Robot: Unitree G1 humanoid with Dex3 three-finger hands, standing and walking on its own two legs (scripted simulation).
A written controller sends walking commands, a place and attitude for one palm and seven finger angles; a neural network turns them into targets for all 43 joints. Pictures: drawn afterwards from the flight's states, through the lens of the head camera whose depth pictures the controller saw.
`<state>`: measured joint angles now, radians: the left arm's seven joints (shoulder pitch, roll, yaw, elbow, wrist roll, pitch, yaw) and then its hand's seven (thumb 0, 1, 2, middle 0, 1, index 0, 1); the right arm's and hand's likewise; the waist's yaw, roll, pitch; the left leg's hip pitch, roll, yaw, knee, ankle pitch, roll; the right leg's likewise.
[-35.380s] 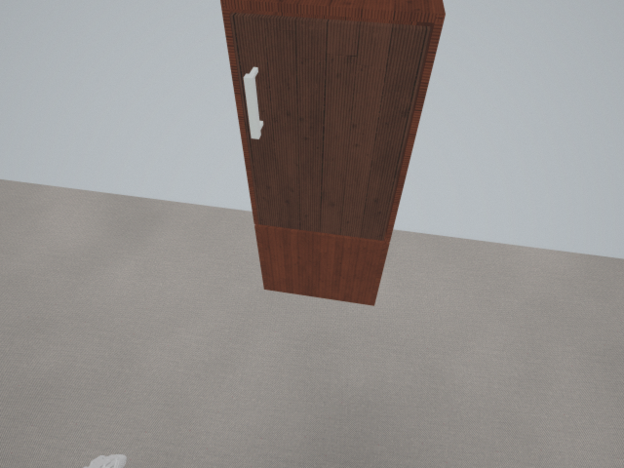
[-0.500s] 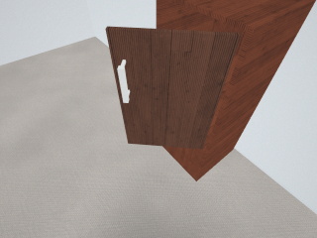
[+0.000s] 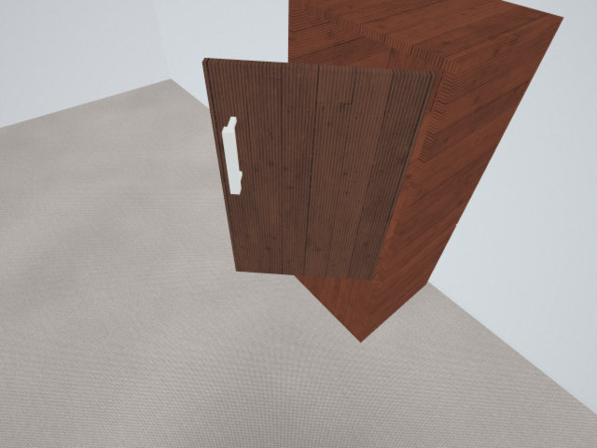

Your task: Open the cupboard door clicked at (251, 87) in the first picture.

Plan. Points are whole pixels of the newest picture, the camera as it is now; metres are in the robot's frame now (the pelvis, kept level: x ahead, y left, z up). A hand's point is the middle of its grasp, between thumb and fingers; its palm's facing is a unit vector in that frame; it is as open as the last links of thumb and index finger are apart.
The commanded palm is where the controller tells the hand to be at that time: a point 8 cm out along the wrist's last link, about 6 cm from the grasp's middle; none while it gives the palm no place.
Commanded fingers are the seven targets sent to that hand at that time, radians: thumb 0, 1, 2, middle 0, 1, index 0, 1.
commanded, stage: look again from close up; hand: left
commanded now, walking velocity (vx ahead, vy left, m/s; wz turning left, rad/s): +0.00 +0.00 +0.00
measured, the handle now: (234, 156) +0.61 +0.16 +0.05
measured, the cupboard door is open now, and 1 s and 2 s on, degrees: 46 46 46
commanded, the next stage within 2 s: shuffle to correct the standing spot in 0.46 s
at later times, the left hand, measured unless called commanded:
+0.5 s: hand out of the picture +0.00 +0.15 -0.18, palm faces +0.02 -0.99 -0.16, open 7.4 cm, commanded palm none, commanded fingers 0.00 0.90 0.90 -0.20 -0.30 -0.20 -0.30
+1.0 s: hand out of the picture +0.01 +0.13 -0.19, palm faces +0.07 -0.99 -0.13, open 7.4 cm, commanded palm none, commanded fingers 0.00 0.90 0.90 -0.20 -0.30 -0.20 -0.30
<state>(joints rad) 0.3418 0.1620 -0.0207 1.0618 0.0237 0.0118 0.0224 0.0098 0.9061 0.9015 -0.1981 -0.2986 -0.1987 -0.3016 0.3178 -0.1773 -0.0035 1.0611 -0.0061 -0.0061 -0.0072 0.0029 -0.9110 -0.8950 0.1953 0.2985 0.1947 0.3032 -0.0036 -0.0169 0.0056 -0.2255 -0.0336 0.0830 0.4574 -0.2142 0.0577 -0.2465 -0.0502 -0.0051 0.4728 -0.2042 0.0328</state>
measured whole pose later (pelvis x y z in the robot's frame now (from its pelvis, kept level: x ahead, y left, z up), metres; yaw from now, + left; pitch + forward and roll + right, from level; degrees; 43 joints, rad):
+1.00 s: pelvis +0.06 -0.02 -0.01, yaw +0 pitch +0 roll +0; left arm 0.42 0.12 0.02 1.10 0.03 -0.02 0.01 0.01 0.91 0.90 -0.20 -0.30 -0.20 -0.30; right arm 0.36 -0.13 -0.01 1.11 -0.01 -0.03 -0.02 0.00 -0.91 -0.90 0.19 0.30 0.19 0.30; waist 0.01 -0.02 0.00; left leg -0.21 0.01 0.06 0.58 -0.37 0.02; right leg -0.22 -0.01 -0.02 0.57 -0.35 -0.01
